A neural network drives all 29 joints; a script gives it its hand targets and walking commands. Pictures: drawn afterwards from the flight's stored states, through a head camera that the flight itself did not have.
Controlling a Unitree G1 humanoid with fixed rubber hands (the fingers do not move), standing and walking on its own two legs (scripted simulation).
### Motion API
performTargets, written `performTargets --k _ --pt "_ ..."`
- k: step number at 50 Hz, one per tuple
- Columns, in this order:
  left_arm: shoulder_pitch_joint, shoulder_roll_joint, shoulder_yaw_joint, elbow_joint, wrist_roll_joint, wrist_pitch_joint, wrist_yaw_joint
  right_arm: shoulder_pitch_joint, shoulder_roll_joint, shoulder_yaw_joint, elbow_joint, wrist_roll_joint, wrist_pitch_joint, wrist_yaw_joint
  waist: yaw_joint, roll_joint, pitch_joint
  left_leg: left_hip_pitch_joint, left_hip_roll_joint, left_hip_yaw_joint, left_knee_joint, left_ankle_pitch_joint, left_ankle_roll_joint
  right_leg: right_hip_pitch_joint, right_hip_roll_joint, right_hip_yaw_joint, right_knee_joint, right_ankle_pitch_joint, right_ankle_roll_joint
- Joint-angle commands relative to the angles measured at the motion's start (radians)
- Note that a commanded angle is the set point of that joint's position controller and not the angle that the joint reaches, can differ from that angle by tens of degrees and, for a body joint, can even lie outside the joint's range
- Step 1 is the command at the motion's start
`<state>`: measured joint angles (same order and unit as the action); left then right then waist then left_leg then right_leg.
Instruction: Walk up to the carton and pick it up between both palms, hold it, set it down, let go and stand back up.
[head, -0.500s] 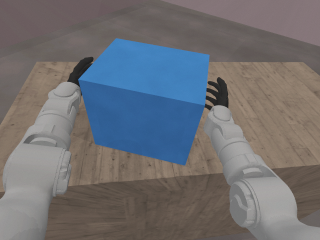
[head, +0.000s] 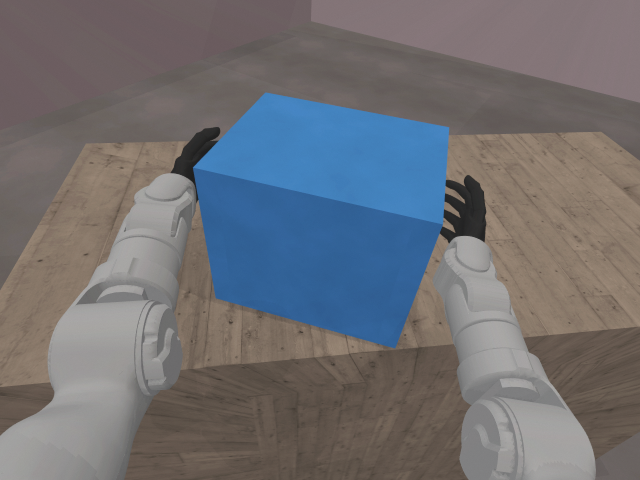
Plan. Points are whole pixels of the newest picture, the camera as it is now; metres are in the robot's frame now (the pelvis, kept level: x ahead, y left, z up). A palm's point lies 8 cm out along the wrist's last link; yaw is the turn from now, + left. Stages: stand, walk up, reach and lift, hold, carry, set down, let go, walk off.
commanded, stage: reach and lift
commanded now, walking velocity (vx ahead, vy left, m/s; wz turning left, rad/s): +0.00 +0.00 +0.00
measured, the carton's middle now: (328, 215) +0.45 -0.04 +0.12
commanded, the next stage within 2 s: none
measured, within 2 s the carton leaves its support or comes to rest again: neither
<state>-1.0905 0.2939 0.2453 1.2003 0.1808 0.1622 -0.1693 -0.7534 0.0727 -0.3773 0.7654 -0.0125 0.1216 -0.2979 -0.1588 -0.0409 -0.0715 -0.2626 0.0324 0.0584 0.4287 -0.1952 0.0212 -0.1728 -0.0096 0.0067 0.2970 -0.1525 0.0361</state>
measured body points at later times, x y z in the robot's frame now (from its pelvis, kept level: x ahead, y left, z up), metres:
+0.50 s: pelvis -0.01 +0.00 +0.00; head -0.03 +0.03 +0.45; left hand +0.46 +0.14 +0.20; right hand +0.37 -0.21 +0.16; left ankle +0.02 +0.10 -0.75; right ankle +0.00 -0.15 -0.75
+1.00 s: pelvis -0.01 +0.00 +0.00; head -0.05 +0.03 +0.45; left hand +0.43 +0.13 +0.22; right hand +0.37 -0.22 +0.19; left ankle +0.02 +0.10 -0.75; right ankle +0.00 -0.15 -0.75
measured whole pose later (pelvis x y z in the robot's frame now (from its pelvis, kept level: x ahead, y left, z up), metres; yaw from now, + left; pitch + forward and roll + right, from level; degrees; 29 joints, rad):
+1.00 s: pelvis -0.01 +0.00 +0.00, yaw +0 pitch +1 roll -2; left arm -0.96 0.15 0.30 0.76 0.24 0.49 -0.11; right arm -0.75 -0.10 -0.19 0.75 0.18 0.20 -0.26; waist -0.12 -0.02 -0.13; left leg -0.26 0.03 0.06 0.42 -0.17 0.02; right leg -0.17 -0.01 0.00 0.30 -0.13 0.04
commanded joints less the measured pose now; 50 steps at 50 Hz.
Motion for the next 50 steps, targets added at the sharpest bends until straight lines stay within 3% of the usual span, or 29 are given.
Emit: performTargets --k 1,2,3,4,5,6,7,9,11,12,13,15,16,19,20,23,24,27,30,31,32,33,35,36,38,42,43,47,50 --pt "-0.51 -0.627 -0.076 -0.335 -0.027 -0.02 -0.108 -0.725 0.476 0.416 -0.236 0.033 -0.05 0.217 0.059 0.149 -0.488 0.359 -0.054 0.024 -0.047 0.46 -0.066 0.187 0.065 -0.105 -0.002 0.334 0.012" --pt "-0.492 -0.616 -0.048 -0.282 -0.009 0.001 -0.11 -0.714 0.457 0.392 -0.213 0.016 -0.042 0.219 0.052 0.135 -0.43 0.346 -0.05 0.021 -0.064 0.412 -0.059 0.161 0.064 -0.107 -0.014 0.282 0.01" --pt "-0.505 -0.624 -0.04 -0.311 -0.008 0.006 -0.11 -0.744 0.448 0.388 -0.236 0.02 -0.039 0.227 0.065 0.129 -0.453 0.336 -0.052 0.022 -0.075 0.376 -0.053 0.162 0.064 -0.102 -0.012 0.25 0.01" --pt "-0.506 -0.61 -0.015 -0.283 0.011 0.015 -0.104 -0.749 0.437 0.366 -0.161 0.016 -0.027 0.234 0.074 0.143 -0.374 0.32 -0.048 0.026 -0.096 0.31 -0.051 0.128 0.061 -0.105 -0.032 0.164 0.008" --pt "-0.518 -0.595 -0.007 -0.289 0.014 0.017 -0.108 -0.731 0.436 0.351 -0.161 0.01 -0.022 0.24 0.079 0.117 -0.374 0.303 -0.051 0.024 -0.108 0.265 -0.042 0.139 0.06 -0.097 -0.024 0.146 0.012" --pt "-0.516 -0.588 0.0 -0.29 0.028 0.029 -0.109 -0.721 0.428 0.346 -0.162 0.009 -0.016 0.242 0.072 0.126 -0.347 0.308 -0.05 0.029 -0.118 0.247 -0.044 0.144 0.059 -0.1 -0.033 0.129 0.01" --pt "-0.524 -0.596 0.003 -0.318 0.023 0.031 -0.102 -0.761 0.439 0.365 -0.203 0.018 -0.023 0.248 0.101 0.118 -0.394 0.304 -0.052 0.034 -0.111 0.255 -0.041 0.151 0.062 -0.097 -0.021 0.139 0.013" --pt "-0.555 -0.615 -0.012 -0.342 0.011 0.028 -0.092 -0.776 0.441 0.359 -0.182 0.023 -0.024 0.253 0.09 0.115 -0.4 0.307 -0.047 0.025 -0.122 0.216 -0.045 0.132 0.063 -0.099 -0.026 0.106 0.01" --pt "-0.597 -0.612 -0.019 -0.349 0.009 0.025 -0.087 -0.816 0.449 0.355 -0.189 0.028 -0.029 0.261 0.1 0.13 -0.409 0.296 -0.049 0.032 -0.131 0.166 -0.043 0.121 0.057 -0.097 -0.027 0.06 0.014" --pt "-0.575 -0.601 0.0 -0.289 0.02 0.036 -0.084 -0.82 0.454 0.358 -0.167 0.015 -0.021 0.262 0.124 0.121 -0.37 0.277 -0.048 0.039 -0.136 0.144 -0.028 0.12 0.052 -0.087 -0.035 0.043 0.013" --pt "-0.596 -0.623 -0.021 -0.341 0.006 0.033 -0.073 -0.843 0.451 0.371 -0.187 0.037 -0.031 0.266 0.11 0.122 -0.412 0.304 -0.042 0.032 -0.127 0.18 -0.041 0.112 0.059 -0.097 -0.027 0.059 0.011" --pt "-0.567 -0.63 -0.022 -0.313 0.013 0.047 -0.062 -0.836 0.432 0.352 -0.16 0.026 -0.027 0.27 0.1 0.134 -0.379 0.304 -0.041 0.024 -0.136 0.151 -0.042 0.084 0.062 -0.101 -0.036 0.025 0.009" --pt "-0.582 -0.634 -0.035 -0.346 0.009 0.04 -0.056 -0.86 0.449 0.386 -0.19 0.043 -0.033 0.273 0.133 0.124 -0.426 0.303 -0.046 0.029 -0.132 0.18 -0.038 0.113 0.058 -0.089 -0.03 0.046 0.012" --pt "-0.554 -0.629 -0.031 -0.325 0.015 0.058 -0.048 -0.873 0.433 0.396 -0.196 0.053 -0.029 0.278 0.128 0.139 -0.383 0.312 -0.039 0.02 -0.133 0.192 -0.04 0.098 0.059 -0.096 -0.031 0.04 0.013" --pt "-0.553 -0.63 -0.028 -0.337 0.02 0.06 -0.042 -0.89 0.436 0.412 -0.186 0.067 -0.031 0.281 0.147 0.135 -0.4 0.328 -0.037 0.021 -0.13 0.204 -0.039 0.093 0.058 -0.093 -0.039 0.028 0.014" --pt "-0.532 -0.662 -0.059 -0.385 0.009 0.079 -0.02 -0.891 0.426 0.447 -0.206 0.102 -0.033 0.291 0.153 0.155 -0.443 0.383 -0.033 0.009 -0.111 0.303 -0.055 0.081 0.07 -0.102 -0.039 0.059 0.011" --pt "-0.508 -0.661 -0.042 -0.383 0.021 0.089 -0.016 -0.88 0.43 0.467 -0.191 0.113 -0.029 0.29 0.172 0.135 -0.439 0.388 -0.032 0.013 -0.098 0.348 -0.053 0.086 0.073 -0.106 -0.036 0.082 0.012" --pt "-0.481 -0.673 -0.083 -0.427 0.008 0.11 -0.005 -0.866 0.426 0.503 -0.204 0.148 -0.026 0.289 0.162 0.136 -0.467 0.428 -0.034 0.003 -0.084 0.415 -0.058 0.096 0.076 -0.107 -0.036 0.136 0.013" --pt "-0.444 -0.701 -0.106 -0.494 0.006 0.155 -0.001 -0.866 0.409 0.537 -0.249 0.198 -0.026 0.279 0.133 0.148 -0.481 0.478 -0.038 -0.006 -0.058 0.528 -0.074 0.098 0.083 -0.114 -0.045 0.187 0.01" --pt "-0.449 -0.678 -0.093 -0.493 0.008 0.164 -0.007 -0.865 0.415 0.546 -0.242 0.207 -0.022 0.275 0.156 0.14 -0.474 0.463 -0.04 0.005 -0.055 0.513 -0.064 0.107 0.079 -0.108 -0.037 0.191 0.012" --pt "-0.41 -0.719 -0.121 -0.549 -0.007 0.177 0.003 -0.863 0.426 0.593 -0.292 0.234 -0.027 0.274 0.156 0.132 -0.527 0.494 -0.036 -0.004 -0.043 0.593 -0.07 0.128 0.088 -0.112 -0.03 0.238 0.011" --pt "-0.411 -0.693 -0.115 -0.521 0.0 0.189 0.001 -0.846 0.412 0.585 -0.257 0.232 -0.017 0.266 0.151 0.12 -0.466 0.473 -0.044 0.001 -0.045 0.565 -0.068 0.121 0.084 -0.117 -0.04 0.23 0.013" --pt "-0.424 -0.699 -0.142 -0.573 -0.023 0.204 -0.003 -0.862 0.412 0.597 -0.308 0.253 -0.018 0.256 0.144 0.111 -0.496 0.472 -0.045 -0.008 -0.036 0.562 -0.07 0.122 0.087 -0.116 -0.032 0.245 0.014" --pt "-0.404 -0.701 -0.123 -0.55 -0.002 0.213 -0.005 -0.873 0.41 0.589 -0.299 0.258 -0.012 0.254 0.149 0.121 -0.473 0.465 -0.047 -0.006 -0.039 0.535 -0.067 0.111 0.087 -0.112 -0.038 0.218 0.011" --pt "-0.38 -0.714 -0.139 -0.6 -0.018 0.226 0.001 -0.866 0.405 0.618 -0.326 0.284 -0.008 0.254 0.159 0.084 -0.488 0.465 -0.042 -0.014 -0.044 0.544 -0.064 0.118 0.093 -0.112 -0.034 0.224 0.01" --pt "-0.394 -0.733 -0.158 -0.637 -0.02 0.257 0.02 -0.919 0.391 0.636 -0.342 0.318 0.003 0.253 0.172 0.1 -0.506 0.489 -0.036 -0.019 -0.045 0.542 -0.063 0.099 0.096 -0.11 -0.046 0.188 0.005" --pt "-0.424 -0.746 -0.192 -0.674 -0.035 0.255 0.02 -0.94 0.393 0.64 -0.383 0.326 -0.008 0.252 0.158 0.121 -0.548 0.5 -0.037 -0.023 -0.034 0.544 -0.072 0.095 0.096 -0.112 -0.042 0.196 -0.001" --pt "-0.406 -0.761 -0.193 -0.675 -0.009 0.294 0.037 -0.938 0.36 0.619 -0.311 0.335 0.019 0.257 0.148 0.137 -0.467 0.48 -0.028 -0.035 -0.044 0.509 -0.082 0.065 0.103 -0.118 -0.058 0.134 -0.012" --pt "-0.364 -0.754 -0.163 -0.697 0.024 0.33 0.052 -0.953 0.342 0.635 -0.286 0.365 0.038 0.271 0.175 0.126 -0.428 0.471 -0.026 -0.04 -0.061 0.469 -0.072 0.064 0.1 -0.108 -0.065 0.089 -0.016"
